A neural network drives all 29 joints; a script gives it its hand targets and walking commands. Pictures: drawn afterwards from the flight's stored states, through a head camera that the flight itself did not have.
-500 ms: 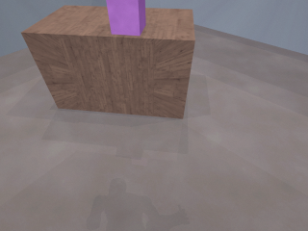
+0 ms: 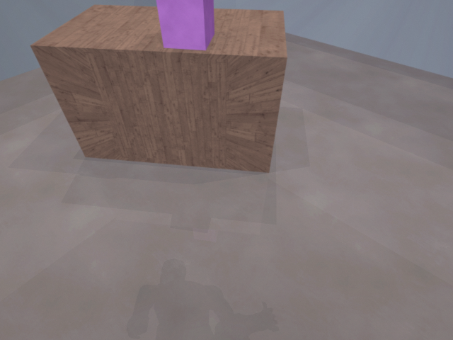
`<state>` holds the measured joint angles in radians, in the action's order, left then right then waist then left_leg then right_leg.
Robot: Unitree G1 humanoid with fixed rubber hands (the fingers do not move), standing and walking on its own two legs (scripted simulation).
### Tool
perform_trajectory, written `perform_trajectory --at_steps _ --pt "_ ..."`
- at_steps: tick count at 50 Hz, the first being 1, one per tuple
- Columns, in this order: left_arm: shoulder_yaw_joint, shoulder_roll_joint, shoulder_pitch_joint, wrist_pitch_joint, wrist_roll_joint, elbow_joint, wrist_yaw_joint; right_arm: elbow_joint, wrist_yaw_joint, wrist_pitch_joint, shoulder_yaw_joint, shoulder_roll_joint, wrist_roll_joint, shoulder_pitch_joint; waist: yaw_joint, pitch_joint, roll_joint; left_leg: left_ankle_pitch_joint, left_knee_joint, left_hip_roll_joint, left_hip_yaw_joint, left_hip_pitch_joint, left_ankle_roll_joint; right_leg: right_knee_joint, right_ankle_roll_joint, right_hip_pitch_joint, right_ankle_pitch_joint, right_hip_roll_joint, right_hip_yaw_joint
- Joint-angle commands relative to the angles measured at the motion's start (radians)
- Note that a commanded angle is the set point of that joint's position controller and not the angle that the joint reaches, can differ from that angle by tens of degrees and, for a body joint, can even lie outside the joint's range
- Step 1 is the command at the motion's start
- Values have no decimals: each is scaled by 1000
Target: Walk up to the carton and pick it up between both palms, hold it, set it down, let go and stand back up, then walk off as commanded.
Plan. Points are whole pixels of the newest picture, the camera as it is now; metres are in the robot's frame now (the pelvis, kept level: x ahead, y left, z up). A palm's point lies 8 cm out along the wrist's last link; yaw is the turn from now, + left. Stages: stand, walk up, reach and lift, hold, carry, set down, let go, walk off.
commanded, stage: stand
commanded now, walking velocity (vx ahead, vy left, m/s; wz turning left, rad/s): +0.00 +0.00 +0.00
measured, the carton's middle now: (187, 12) +1.43 +0.21 +0.09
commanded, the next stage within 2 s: walk up in 1.70 s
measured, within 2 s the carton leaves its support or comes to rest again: neither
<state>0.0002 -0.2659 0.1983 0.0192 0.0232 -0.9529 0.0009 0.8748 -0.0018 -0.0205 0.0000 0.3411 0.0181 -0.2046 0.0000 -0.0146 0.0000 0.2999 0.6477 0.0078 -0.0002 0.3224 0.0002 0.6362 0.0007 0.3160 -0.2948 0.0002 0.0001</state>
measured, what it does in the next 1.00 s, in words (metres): stands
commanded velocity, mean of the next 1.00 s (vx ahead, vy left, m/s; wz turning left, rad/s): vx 0.00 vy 0.00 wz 0.00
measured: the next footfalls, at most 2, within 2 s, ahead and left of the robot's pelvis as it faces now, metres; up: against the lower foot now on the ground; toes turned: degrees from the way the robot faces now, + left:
none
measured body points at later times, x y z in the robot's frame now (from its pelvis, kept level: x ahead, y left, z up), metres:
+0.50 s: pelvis +0.00 +0.00 +0.00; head +0.00 +0.00 +0.45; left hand +0.08 +0.27 -0.13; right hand +0.10 -0.29 -0.11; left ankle +0.03 +0.12 -0.72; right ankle +0.03 -0.12 -0.72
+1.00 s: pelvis +0.00 +0.00 +0.01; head +0.00 +0.01 +0.46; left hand +0.08 +0.27 -0.13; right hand +0.10 -0.29 -0.11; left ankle +0.03 +0.12 -0.72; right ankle +0.03 -0.12 -0.72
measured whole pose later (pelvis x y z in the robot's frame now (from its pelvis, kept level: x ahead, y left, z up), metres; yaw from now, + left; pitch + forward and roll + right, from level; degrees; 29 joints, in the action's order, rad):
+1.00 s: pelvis +0.00 +0.00 +0.01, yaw +0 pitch -1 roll -1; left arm 0.00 -0.27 0.20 0.02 0.02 -0.97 0.00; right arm 0.90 0.00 -0.02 0.00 0.34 0.02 -0.20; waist 0.00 -0.01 0.00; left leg 0.27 0.58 0.01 0.00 0.29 0.00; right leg 0.56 0.00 0.28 -0.26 0.00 0.00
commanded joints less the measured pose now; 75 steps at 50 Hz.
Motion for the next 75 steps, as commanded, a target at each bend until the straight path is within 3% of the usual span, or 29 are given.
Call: perform_trajectory --at_steps 1,3,10,15,19,24,29,32,33,38,39,46,50,57,60,63,65,67,72,75 --pt "71 -256 -97 27 -13 25 3 25 -6 -36 -38 191 -2 78 -7 11 51 -66 -234 109 110 -68 55 -228 55 -53 44 110 119" --pt "70 -261 -96 28 -13 21 3 29 -6 -37 -41 194 -5 71 3 19 68 -69 -226 104 98 -93 50 -243 56 -41 33 115 128" --pt "71 -260 -98 27 -13 17 3 32 -4 -37 -39 195 -3 85 -4 24 45 -66 -244 110 107 -82 49 -242 50 -62 36 111 117" --pt "68 -256 -103 29 -13 14 1 39 -6 -35 -37 188 -2 74 -3 14 73 -66 -243 105 101 -89 49 -264 50 -46 11 116 125" --pt "68 -253 -95 29 -12 9 1 38 -5 -35 -41 197 -1 80 -6 21 42 -61 -256 113 112 -86 51 -259 48 -65 24 112 121" --pt "69 -257 -108 30 -13 13 2 45 -5 -34 -36 182 -6 69 2 40 73 -94 -254 108 105 -108 47 -264 45 -72 39 114 116" --pt "69 -261 -93 28 -16 8 4 47 -5 -33 -33 180 -4 78 -4 29 74 -101 -259 112 104 -110 47 -277 44 -69 40 115 123" --pt "69 -262 -100 28 -13 6 1 49 -4 -33 -35 181 -4 73 1 19 47 -78 -261 108 99 -102 45 -282 44 -69 29 115 125" --pt "67 -263 -90 26 -15 7 1 48 -6 -33 -37 187 -6 72 -3 13 71 -76 -266 111 104 -101 43 -281 43 -65 23 115 117" --pt "67 -258 -102 31 -14 7 0 55 -4 -34 -36 189 -6 64 8 20 61 -93 -272 110 106 -112 45 -282 43 -69 40 117 117" --pt "68 -260 -95 30 -15 5 2 52 -4 -34 -37 193 -4 78 -4 7 72 -93 -270 111 104 -108 44 -288 42 -67 39 115 119" --pt "69 -258 -90 26 -15 -3 1 53 -2 -34 -38 188 -5 66 -3 18 75 -95 -276 110 101 -112 41 -292 40 -72 24 114 113" --pt "66 -250 -91 27 -14 1 1 56 -3 -35 -36 195 -6 66 3 23 46 -91 -281 116 110 -110 44 -286 41 -89 54 115 117" --pt "66 -250 -82 26 -17 -5 0 50 -6 -35 -37 196 -5 86 -11 35 64 -121 -283 120 115 -111 43 -274 38 -106 87 110 101" --pt "67 -259 -104 28 -12 2 2 55 -7 -34 -38 192 -4 71 4 43 68 -132 -276 112 102 -128 40 -281 39 -103 96 114 104" --pt "66 -264 -103 27 -14 1 3 58 -4 -32 -36 184 -6 67 0 32 62 -130 -273 109 98 -123 40 -286 38 -101 97 116 110" --pt "64 -258 -98 26 -16 -5 3 54 -5 -33 -37 191 -9 78 2 23 86 -128 -282 112 102 -124 39 -295 38 -85 68 117 110" --pt "68 -262 -89 28 -15 -4 3 55 -4 -32 -38 196 -4 80 -6 29 61 -115 -279 113 99 -129 40 -300 37 -96 65 117 114" --pt "67 -264 -101 27 -16 -2 5 59 -6 -31 -38 189 -5 70 2 13 84 -107 -281 107 99 -129 40 -315 38 -79 42 120 122" --pt "67 -266 -101 28 -15 -5 3 60 -2 -32 -36 188 -5 75 3 9 68 -90 -289 109 104 -119 39 -313 37 -83 33 122 121"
